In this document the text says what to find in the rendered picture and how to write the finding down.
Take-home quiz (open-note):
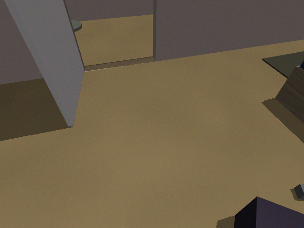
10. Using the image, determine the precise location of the bed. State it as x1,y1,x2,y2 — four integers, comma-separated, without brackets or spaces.
275,61,304,123

